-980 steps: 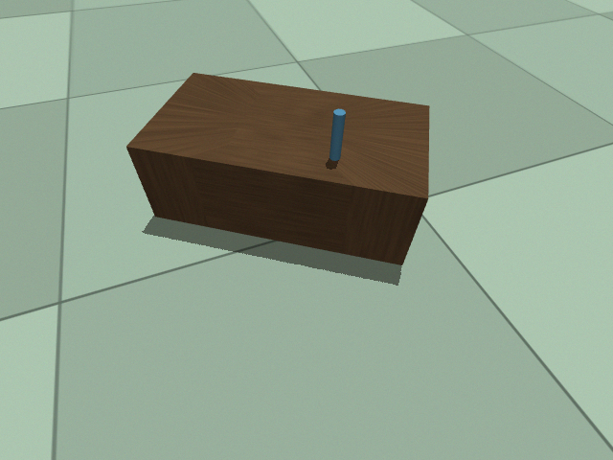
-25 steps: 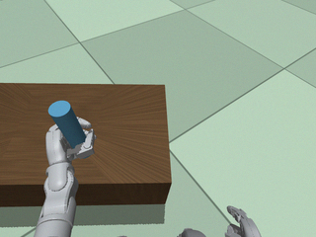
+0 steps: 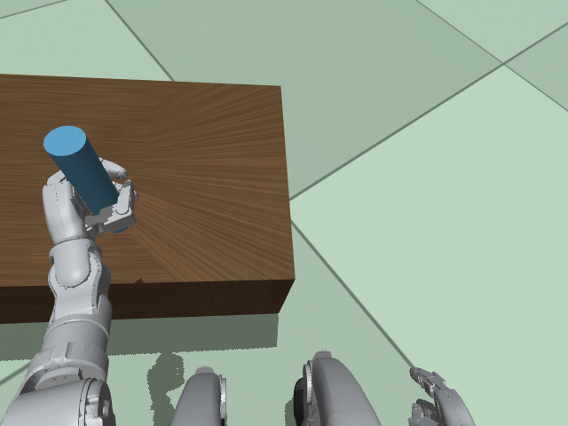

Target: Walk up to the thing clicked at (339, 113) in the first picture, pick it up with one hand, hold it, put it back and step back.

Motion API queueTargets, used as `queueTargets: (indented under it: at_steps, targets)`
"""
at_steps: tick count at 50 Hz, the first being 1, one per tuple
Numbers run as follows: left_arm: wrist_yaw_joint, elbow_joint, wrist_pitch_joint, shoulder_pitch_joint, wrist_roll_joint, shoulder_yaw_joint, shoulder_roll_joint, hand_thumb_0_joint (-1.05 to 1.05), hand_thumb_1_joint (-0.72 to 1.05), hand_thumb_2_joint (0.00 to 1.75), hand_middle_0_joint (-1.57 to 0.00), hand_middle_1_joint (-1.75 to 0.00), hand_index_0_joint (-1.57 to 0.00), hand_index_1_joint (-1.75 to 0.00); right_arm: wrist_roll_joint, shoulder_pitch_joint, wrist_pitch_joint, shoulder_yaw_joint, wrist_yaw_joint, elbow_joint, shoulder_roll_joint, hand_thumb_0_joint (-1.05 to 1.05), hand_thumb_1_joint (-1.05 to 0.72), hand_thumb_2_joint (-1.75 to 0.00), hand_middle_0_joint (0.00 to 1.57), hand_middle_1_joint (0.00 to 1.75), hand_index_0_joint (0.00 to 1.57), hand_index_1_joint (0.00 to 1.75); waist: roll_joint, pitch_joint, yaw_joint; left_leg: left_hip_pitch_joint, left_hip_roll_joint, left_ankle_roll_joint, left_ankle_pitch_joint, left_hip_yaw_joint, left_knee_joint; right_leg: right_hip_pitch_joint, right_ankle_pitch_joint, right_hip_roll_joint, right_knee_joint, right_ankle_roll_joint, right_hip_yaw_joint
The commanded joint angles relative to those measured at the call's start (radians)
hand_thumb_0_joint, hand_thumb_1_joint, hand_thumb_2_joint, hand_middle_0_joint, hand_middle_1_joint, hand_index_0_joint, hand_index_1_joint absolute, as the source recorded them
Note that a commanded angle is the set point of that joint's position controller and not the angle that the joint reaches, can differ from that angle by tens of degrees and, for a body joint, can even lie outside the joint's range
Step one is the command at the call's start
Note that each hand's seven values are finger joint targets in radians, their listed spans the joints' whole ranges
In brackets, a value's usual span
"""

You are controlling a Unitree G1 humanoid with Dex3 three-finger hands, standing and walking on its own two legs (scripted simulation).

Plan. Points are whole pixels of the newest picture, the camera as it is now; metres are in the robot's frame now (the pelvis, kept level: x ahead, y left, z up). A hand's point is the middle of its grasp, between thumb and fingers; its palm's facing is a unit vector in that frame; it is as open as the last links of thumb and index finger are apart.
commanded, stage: crouch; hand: left
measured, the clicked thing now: (96, 188) +0.42 +0.23 +0.04
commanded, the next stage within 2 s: lower in 0.88 s
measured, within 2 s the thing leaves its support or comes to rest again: neither
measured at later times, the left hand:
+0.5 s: hand (126, 185) +0.49 +0.23 -0.07, palm faces +0.30 -0.95 -0.03, open 5.1 cm
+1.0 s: hand (129, 187) +0.51 +0.24 -0.11, palm faces +0.29 -0.96 -0.03, open 5.1 cm
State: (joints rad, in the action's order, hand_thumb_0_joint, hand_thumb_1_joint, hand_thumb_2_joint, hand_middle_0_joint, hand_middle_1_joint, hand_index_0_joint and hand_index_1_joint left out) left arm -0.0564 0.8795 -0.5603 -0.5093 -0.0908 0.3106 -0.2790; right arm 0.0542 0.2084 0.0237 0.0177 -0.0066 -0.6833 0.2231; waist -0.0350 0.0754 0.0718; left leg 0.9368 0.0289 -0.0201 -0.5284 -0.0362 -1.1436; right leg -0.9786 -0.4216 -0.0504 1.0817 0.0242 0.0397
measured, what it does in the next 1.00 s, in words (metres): lowers itself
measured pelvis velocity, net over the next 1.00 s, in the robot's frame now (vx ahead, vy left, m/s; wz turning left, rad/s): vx -0.03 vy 0.01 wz -0.04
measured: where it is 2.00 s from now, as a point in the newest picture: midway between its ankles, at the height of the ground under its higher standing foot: outside the picture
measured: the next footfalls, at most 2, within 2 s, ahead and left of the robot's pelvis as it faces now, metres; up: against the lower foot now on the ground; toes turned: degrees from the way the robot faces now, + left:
none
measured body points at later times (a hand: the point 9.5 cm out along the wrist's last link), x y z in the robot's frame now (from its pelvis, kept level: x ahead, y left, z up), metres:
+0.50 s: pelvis -0.02 +0.01 -0.08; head +0.16 +0.04 +0.33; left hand +0.47 +0.28 -0.07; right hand +0.01 -0.25 -0.20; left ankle +0.01 +0.13 -0.65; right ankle +0.05 -0.14 -0.65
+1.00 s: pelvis -0.03 +0.01 -0.12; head +0.18 +0.04 +0.28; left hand +0.49 +0.29 -0.11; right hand +0.01 -0.26 -0.24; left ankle +0.01 +0.13 -0.65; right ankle +0.05 -0.14 -0.65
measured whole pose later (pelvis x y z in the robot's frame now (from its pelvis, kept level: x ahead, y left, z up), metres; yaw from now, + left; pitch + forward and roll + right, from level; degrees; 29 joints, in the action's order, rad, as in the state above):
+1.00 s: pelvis -0.03 +0.01 -0.12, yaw -2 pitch +35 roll -4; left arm 0.01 1.16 -0.52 -0.93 -0.03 0.51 -0.54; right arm 0.07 0.23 -0.02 -0.05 -0.03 -0.69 0.24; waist 0.01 0.15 0.18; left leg 1.59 0.03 -0.01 -0.67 -0.07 -1.65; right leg -1.62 -0.52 -0.05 1.54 0.03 0.04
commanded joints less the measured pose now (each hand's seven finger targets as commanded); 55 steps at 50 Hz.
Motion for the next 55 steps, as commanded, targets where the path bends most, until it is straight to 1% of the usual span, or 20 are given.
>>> queueTargets:
  at_steps: [1,5,10,11,13,16,19,22,24,25,27,29,36,42,43,44,45,50,54,55]
  targets:
    - [0.023,-0.112,-0.126,-0.480,-0.012,0.045,-0.213,0.00,0.65,1.34,-1.39,-1.46,-1.41,-1.44,0.005,0.125,0.012,0.045,-0.001,0.074,0.167,0.00,-0.87,-0.89,0.20,0.30,0.20,0.30,0.141,0.569,0.020,-0.093,-0.019,0.003,0.315,-0.004,0.025,0.147,0.243,0.032,0.030,-0.054,-0.001]
    - [0.035,-0.022,-0.110,-0.530,-0.005,0.081,-0.261,0.00,0.67,1.37,-1.41,-1.48,-1.43,-1.46,0.004,0.152,-0.005,0.042,-0.007,0.066,0.192,0.00,-0.87,-0.89,0.20,0.30,0.20,0.30,0.167,0.604,0.014,-0.036,-0.018,0.002,0.339,-0.010,-0.024,0.079,0.243,0.036,0.086,-0.062,0.002]
    - [0.020,-0.024,-0.099,-0.615,0.007,0.151,-0.354,0.00,0.64,1.36,-1.40,-1.47,-1.43,-1.46,-0.001,0.183,-0.024,0.039,-0.011,0.049,0.203,0.00,-0.88,-0.89,0.20,0.30,0.20,0.30,0.143,0.630,0.041,0.070,-0.017,0.014,0.249,-0.013,-0.056,0.073,0.193,0.035,0.116,-0.060,0.001]
    - [0.021,-0.009,-0.097,-0.604,0.007,0.150,-0.347,0.00,0.65,1.35,-1.40,-1.47,-1.42,-1.45,-0.002,0.173,-0.024,0.038,-0.012,0.051,0.204,0.00,-0.87,-0.89,0.20,0.30,0.20,0.30,0.139,0.629,0.035,0.069,-0.017,0.013,0.237,-0.016,-0.059,0.056,0.178,0.036,0.124,-0.060,0.003]
    - [0.020,-0.014,-0.095,-0.656,0.016,0.150,-0.363,0.00,0.65,1.36,-1.40,-1.47,-1.42,-1.45,-0.004,0.189,-0.029,0.038,-0.009,0.042,0.202,0.00,-0.88,-0.90,0.20,0.30,0.20,0.30,0.129,0.636,0.065,0.118,-0.017,0.023,0.196,-0.006,-0.085,0.058,0.162,0.036,0.121,-0.056,-0.006]
    - [0.021,0.007,-0.088,-0.650,0.021,0.190,-0.414,0.00,0.66,1.36,-1.40,-1.47,-1.42,-1.45,-0.006,0.188,-0.030,0.029,-0.005,0.035,0.200,0.00,-0.88,-0.90,0.20,0.30,0.20,0.30,0.119,0.641,0.062,0.169,-0.016,0.029,0.159,0.000,-0.112,0.052,0.141,0.036,0.135,-0.054,-0.012]
    - [0.029,0.025,-0.083,-0.675,0.034,0.178,-0.412,0.00,0.68,1.36,-1.39,-1.46,-1.41,-1.44,-0.002,0.200,-0.031,0.026,-0.006,0.024,0.202,0.00,-0.88,-0.90,0.20,0.30,0.20,0.30,0.153,0.622,0.080,0.163,-0.011,0.025,0.164,-0.010,-0.128,-0.027,0.123,0.038,0.158,-0.060,-0.003]
    - [0.035,0.026,-0.084,-0.690,0.040,0.189,-0.440,0.00,0.67,1.36,-1.38,-1.46,-1.41,-1.44,0.001,0.207,-0.032,0.019,-0.008,0.023,0.205,0.00,-0.88,-0.90,0.20,0.30,0.20,0.30,0.197,0.641,0.067,0.146,-0.007,0.020,0.207,-0.015,-0.148,-0.078,0.136,0.040,0.185,-0.066,0.003]
    - [0.039,0.057,-0.077,-0.692,0.043,0.168,-0.408,0.00,0.67,1.36,-1.39,-1.46,-1.41,-1.44,0.004,0.219,-0.030,0.017,-0.012,0.019,0.210,0.00,-0.88,-0.90,0.20,0.30,0.20,0.30,0.214,0.634,0.087,0.135,-0.003,0.013,0.259,-0.028,-0.161,-0.128,0.161,0.041,0.214,-0.072,0.014]
    - [0.038,0.044,-0.080,-0.695,0.046,0.189,-0.440,0.00,0.68,1.36,-1.38,-1.46,-1.41,-1.44,0.006,0.221,-0.032,0.019,-0.012,0.016,0.212,0.00,-0.88,-0.90,0.20,0.30,0.20,0.30,0.212,0.657,0.075,0.140,-0.003,0.016,0.267,-0.023,-0.174,-0.123,0.170,0.042,0.217,-0.070,0.011]
    - [0.044,0.048,-0.075,-0.707,0.042,0.168,-0.411,0.00,0.68,1.36,-1.38,-1.46,-1.41,-1.44,0.008,0.228,-0.030,0.013,-0.016,0.017,0.212,0.00,-0.88,-0.90,0.20,0.30,0.20,0.30,0.249,0.668,0.086,0.117,-0.001,0.010,0.311,-0.032,-0.188,-0.164,0.185,0.041,0.241,-0.075,0.016]
    - [0.044,0.029,-0.077,-0.726,0.046,0.172,-0.433,0.00,0.66,1.35,-1.37,-1.45,-1.39,-1.43,0.010,0.225,-0.031,0.014,-0.018,0.011,0.218,0.00,-0.88,-0.90,0.20,0.30,0.20,0.30,0.268,0.676,0.083,0.106,0.002,0.007,0.318,-0.039,-0.199,-0.205,0.172,0.042,0.259,-0.077,0.020]
    - [0.042,0.011,-0.068,-0.788,0.050,0.194,-0.483,0.00,0.65,1.34,-1.38,-1.46,-1.40,-1.44,0.008,0.226,-0.033,0.012,-0.014,0.016,0.224,0.00,-0.89,-0.90,0.20,0.30,0.20,0.30,0.254,0.708,0.092,0.176,-0.002,0.015,0.238,-0.034,-0.224,-0.197,0.136,0.038,0.277,-0.072,0.013]
    - [0.054,0.043,-0.052,-0.801,0.048,0.200,-0.490,0.00,0.63,1.36,-1.37,-1.47,-1.39,-1.45,0.012,0.235,-0.033,0.005,-0.013,0.016,0.227,0.00,-0.90,-0.90,0.20,0.30,0.20,0.30,0.251,0.729,0.108,0.227,-0.006,0.022,0.267,-0.025,-0.274,-0.199,0.180,0.034,0.309,-0.069,0.006]
    - [0.055,0.040,-0.050,-0.799,0.049,0.207,-0.507,0.00,0.64,1.36,-1.38,-1.46,-1.39,-1.45,0.011,0.227,-0.033,0.003,-0.011,0.016,0.227,0.00,-0.90,-0.90,0.20,0.30,0.20,0.30,0.249,0.732,0.095,0.217,-0.005,0.020,0.268,-0.030,-0.275,-0.212,0.173,0.035,0.316,-0.070,0.008]
    - [0.061,0.068,-0.044,-0.794,0.052,0.202,-0.494,0.00,0.64,1.36,-1.38,-1.47,-1.40,-1.46,0.012,0.236,-0.033,0.004,-0.012,0.013,0.230,0.00,-0.90,-0.90,0.20,0.30,0.20,0.30,0.253,0.730,0.113,0.220,-0.004,0.020,0.295,-0.033,-0.291,-0.235,0.191,0.034,0.330,-0.071,0.010]
    - [0.065,0.060,-0.045,-0.789,0.050,0.212,-0.509,0.00,0.65,1.37,-1.37,-1.46,-1.39,-1.45,0.012,0.233,-0.033,0.000,-0.012,0.013,0.230,0.00,-0.90,-0.90,0.20,0.30,0.20,0.30,0.256,0.732,0.101,0.228,-0.005,0.021,0.305,-0.031,-0.298,-0.232,0.201,0.034,0.335,-0.071,0.008]
    - [0.075,0.060,-0.034,-0.813,0.054,0.217,-0.529,0.00,0.67,1.35,-1.40,-1.46,-1.41,-1.46,0.011,0.226,-0.036,-0.004,-0.011,0.024,0.227,0.00,-0.90,-0.90,0.20,0.30,0.20,0.30,0.247,0.711,0.105,0.290,-0.009,0.025,0.216,-0.024,-0.304,-0.244,0.141,0.035,0.341,-0.070,0.002]
    - [0.070,0.127,-0.033,-0.824,0.056,0.218,-0.510,0.00,0.65,1.35,-1.41,-1.49,-1.42,-1.48,0.012,0.226,-0.034,-0.009,-0.013,0.023,0.226,0.00,-0.90,-0.90,0.20,0.30,0.20,0.30,0.220,0.639,0.130,0.383,-0.010,0.027,0.143,-0.028,-0.335,-0.315,0.082,0.034,0.368,-0.068,0.009]
    - [0.070,0.126,-0.037,-0.808,0.053,0.228,-0.520,0.00,0.65,1.35,-1.41,-1.48,-1.42,-1.47,0.013,0.220,-0.032,-0.010,-0.012,0.027,0.228,0.00,-0.90,-0.90,0.20,0.30,0.20,0.30,0.215,0.660,0.116,0.380,-0.010,0.030,0.154,-0.024,-0.351,-0.319,0.090,0.035,0.377,-0.066,0.007]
